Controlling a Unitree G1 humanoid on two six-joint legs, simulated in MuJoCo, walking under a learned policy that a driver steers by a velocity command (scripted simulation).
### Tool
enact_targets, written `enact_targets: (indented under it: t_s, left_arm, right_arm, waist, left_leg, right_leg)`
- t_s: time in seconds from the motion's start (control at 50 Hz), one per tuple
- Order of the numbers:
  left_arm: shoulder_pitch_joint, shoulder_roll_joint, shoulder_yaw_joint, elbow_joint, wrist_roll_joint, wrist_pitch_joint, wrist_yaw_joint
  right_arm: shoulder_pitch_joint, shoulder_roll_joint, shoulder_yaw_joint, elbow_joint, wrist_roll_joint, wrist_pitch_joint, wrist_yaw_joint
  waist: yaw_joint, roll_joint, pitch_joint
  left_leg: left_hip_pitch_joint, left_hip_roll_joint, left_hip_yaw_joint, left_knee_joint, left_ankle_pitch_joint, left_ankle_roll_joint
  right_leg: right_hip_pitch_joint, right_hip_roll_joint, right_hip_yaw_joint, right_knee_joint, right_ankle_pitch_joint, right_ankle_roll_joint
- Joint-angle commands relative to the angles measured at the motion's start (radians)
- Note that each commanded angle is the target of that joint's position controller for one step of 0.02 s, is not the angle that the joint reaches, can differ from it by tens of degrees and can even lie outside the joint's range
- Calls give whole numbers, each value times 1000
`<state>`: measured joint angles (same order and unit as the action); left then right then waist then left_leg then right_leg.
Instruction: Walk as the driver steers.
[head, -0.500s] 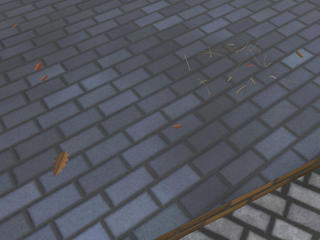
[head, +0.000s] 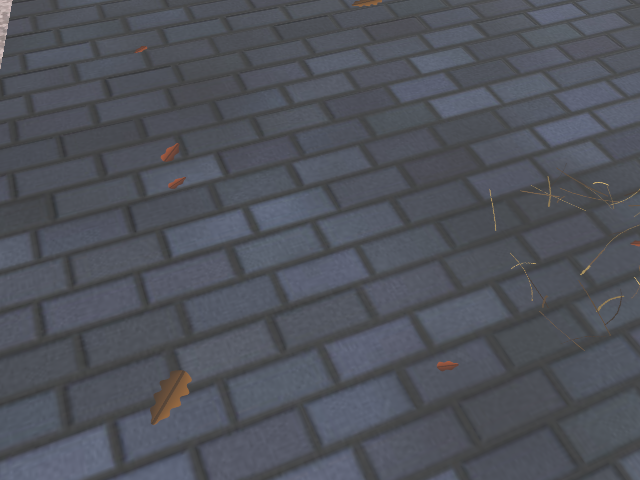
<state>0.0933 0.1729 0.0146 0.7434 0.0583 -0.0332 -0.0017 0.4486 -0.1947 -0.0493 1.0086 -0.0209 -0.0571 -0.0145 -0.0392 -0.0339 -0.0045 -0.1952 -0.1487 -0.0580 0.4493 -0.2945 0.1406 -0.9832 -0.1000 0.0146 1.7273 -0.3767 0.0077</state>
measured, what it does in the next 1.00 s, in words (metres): climbs: right foot 0.14 m higher, then left foot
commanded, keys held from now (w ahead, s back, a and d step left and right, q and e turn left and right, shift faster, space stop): w+q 0.30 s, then w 0.56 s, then w+e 0.14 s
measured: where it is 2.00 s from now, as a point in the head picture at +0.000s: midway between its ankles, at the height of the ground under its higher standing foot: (282, 234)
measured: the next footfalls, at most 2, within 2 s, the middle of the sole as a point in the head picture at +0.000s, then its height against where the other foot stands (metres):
right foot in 0.24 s outside the picture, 0.14 m higher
left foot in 0.76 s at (250, 409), level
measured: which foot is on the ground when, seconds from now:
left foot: down 0.00-0.24, up 0.26-0.74, down 0.76-1.00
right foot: up 0.00-0.22, down 0.24-0.78, up 0.80-1.00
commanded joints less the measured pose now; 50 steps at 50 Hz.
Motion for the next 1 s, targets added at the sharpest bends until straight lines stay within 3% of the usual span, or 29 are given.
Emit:
enact_targets:
  t_s: [0.02,0.06,0.1,0.12,0.14,0.16,0.18,0.22,0.24,0.26,0.28,0.32,0.34,0.38,0.4,0.44,0.48,0.54,0.6,0.66,0.7,0.74,0.76,0.78,0.8,0.82,0.86,0.9,1.0]
  left_arm:
    - [-185,-18,-30,-176,9,0,16]
    - [-308,-32,-51,-266,14,-13,15]
    - [-393,-44,-74,-350,11,-13,7]
    - [-359,-34,-77,-364,20,-1,-6]
    - [-334,-27,-76,-375,7,13,-6]
    - [-242,-14,-66,-346,-16,17,-9]
    - [-126,4,-56,-309,-21,18,-6]
    - [204,110,4,-226,-47,12,5]
    - [334,186,36,-186,-26,-7,9]
    - [356,284,61,-141,-5,-14,14]
    - [210,248,64,-161,-36,15,23]
    - [83,92,40,-91,-47,-7,19]
    - [113,39,32,-40,-29,-24,15]
    - [179,-28,19,69,-6,-65,1]
    - [205,-18,25,110,-9,-77,-10]
    - [184,7,33,125,-24,-90,-21]
    - [178,67,42,111,-36,-103,-15]
    - [225,126,58,120,-54,-123,1]
    - [329,143,68,122,-55,-109,12]
    - [381,154,73,128,-48,-83,16]
    - [402,174,76,135,-49,-68,20]
    - [389,195,79,132,-53,-51,21]
    - [376,175,73,111,-58,-46,21]
    - [392,86,46,46,-83,-48,11]
    - [393,117,57,25,-72,-48,8]
    - [310,145,69,12,-55,-45,9]
    - [249,124,63,0,-52,-55,-2]
    - [312,98,58,21,-39,-23,-16]
    - [181,101,64,-8,-30,5,-28]
  right_arm:
    - [115,-122,-6,-22,-5,-25,-5]
    - [158,-129,0,-9,-12,-32,-12]
    - [175,-129,4,10,0,-15,-25]
    - [148,-142,-1,-16,14,-1,-38]
    - [140,-136,-3,-13,16,5,-44]
    - [70,-123,3,-54,21,4,-37]
    - [-1,-157,-6,-98,27,1,-31]
    - [-25,-294,-56,-125,33,-12,-12]
    - [-92,-277,-67,-154,37,-36,6]
    - [-88,-104,-43,-232,45,-47,38]
    - [-16,-111,-47,-255,-20,-50,56]
    - [-70,-52,-37,-274,-40,-31,45]
    - [-106,-5,-22,-295,-40,-20,34]
    - [-145,50,8,-346,-16,10,20]
    - [-130,81,25,-368,-14,14,14]
    - [-140,21,19,-369,-2,27,10]
    - [-225,-62,-5,-395,-17,28,25]
    - [-328,-53,-1,-405,-8,22,52]
    - [-453,-4,15,-412,4,19,72]
    - [-489,-19,10,-422,-8,16,67]
    - [-452,-38,0,-411,-21,10,56]
    - [-257,-65,-21,-341,-28,-7,44]
    - [-116,-103,-35,-295,-47,-18,35]
    - [-8,-201,-57,-290,-72,-25,22]
    - [-9,-230,-70,-295,-33,-17,19]
    - [-72,-188,-62,-297,-9,-13,19]
    - [-143,-101,-33,-287,-2,-29,23]
    - [-163,-75,-21,-279,2,-46,14]
    - [-71,-110,-26,-237,5,-74,12]
  waist:
    - [-31,115,77]
    - [-51,94,102]
    - [-58,81,98]
    - [-43,46,45]
    - [-38,98,22]
    - [11,101,-20]
    - [87,116,-124]
    - [253,215,-342]
    - [319,104,-392]
    - [230,-302,-426]
    - [125,-273,-423]
    - [32,-26,-70]
    - [24,44,-12]
    - [-14,30,34]
    - [-49,-9,37]
    - [-68,10,49]
    - [-38,-13,37]
    - [-7,-24,-9]
    - [85,-38,-16]
    - [99,-74,32]
    - [81,-98,12]
    - [-9,-59,-78]
    - [-60,-27,-168]
    - [-77,161,-288]
    - [-65,255,-325]
    - [-39,126,-190]
    - [20,36,-40]
    - [68,105,-33]
    - [45,83,60]
  left_leg:
    - [135,313,-414,-162,179,196]
    - [204,316,-420,-173,138,159]
    - [138,273,-380,-246,197,126]
    - [70,300,-363,-365,366,141]
    - [60,299,-324,-412,525,132]
    - [30,265,-231,-379,798,111]
    - [-21,248,-164,-276,1237,83]
    - [130,287,-185,126,1615,35]
    - [64,229,-163,445,1410,0]
    - [-264,-7,-98,869,195,-66]
    - [-401,8,-165,1143,51,-59]
    - [-545,98,-51,1300,108,-50]
    - [-590,116,-49,1354,103,-27]
    - [-649,113,-95,1412,62,13]
    - [-698,118,-110,1401,82,21]
    - [-677,122,-134,1176,108,3]
    - [-592,111,-59,918,201,-35]
    - [-508,152,51,587,309,-65]
    - [-412,164,152,315,282,-73]
    - [-415,169,155,143,203,-56]
    - [-309,125,178,89,116,-30]
    - [-75,73,195,-33,146,9]
    - [174,148,112,-5,130,38]
    - [492,441,-294,-17,16,128]
    - [502,573,-636,-156,69,215]
    - [399,520,-488,-159,84,189]
    - [165,421,-272,-211,232,105]
    - [67,380,-153,-270,259,59]
    - [78,356,1,-331,369,40]
  right_leg:
    - [-465,23,-72,325,-123,-22]
    - [-601,13,-45,290,-197,-50]
    - [-483,21,-80,56,-191,-53]
    - [-240,16,-100,-131,-104,-55]
    - [-82,26,-114,-233,-60,-65]
    - [136,59,-147,-388,-25,-81]
    - [415,131,-187,-476,-6,-100]
    - [715,162,-70,-637,-54,-121]
    - [855,64,109,-818,-174,-154]
    - [996,-227,666,-1170,-186,-249]
    - [941,-286,1034,-1368,-247,-279]
    - [672,-243,731,-1326,-333,-274]
    - [593,-221,606,-1311,-292,-246]
    - [522,-174,398,-1321,-102,-190]
    - [548,-154,322,-1331,32,-157]
    - [529,-106,144,-1401,126,-127]
    - [571,-85,31,-1492,337,-144]
    - [710,-56,-73,-1543,537,-167]
    - [877,-61,-79,-1604,496,-164]
    - [1043,-124,-74,-1555,588,-161]
    - [1085,-142,-84,-1449,841,-149]
    - [1072,-115,-125,-1197,968,-129]
    - [903,-87,-135,-1017,774,-114]
    - [544,12,-160,-682,342,-80]
    - [354,138,-67,-444,-134,-66]
    - [275,74,18,-395,-54,-75]
    - [335,20,35,-502,68,-74]
    - [418,14,38,-552,98,-53]
    - [278,22,48,-643,216,-31]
